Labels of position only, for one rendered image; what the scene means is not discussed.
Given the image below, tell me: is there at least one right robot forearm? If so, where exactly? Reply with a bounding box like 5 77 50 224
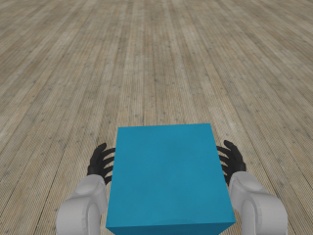
228 171 289 235

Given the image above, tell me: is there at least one robot left hand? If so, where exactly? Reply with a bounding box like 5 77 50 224
87 142 115 185

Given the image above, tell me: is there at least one carton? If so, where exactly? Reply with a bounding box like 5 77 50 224
106 123 237 235

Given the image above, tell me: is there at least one left robot forearm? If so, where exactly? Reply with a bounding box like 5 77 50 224
56 174 109 235

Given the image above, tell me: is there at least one robot right hand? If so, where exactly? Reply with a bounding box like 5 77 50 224
216 140 246 187

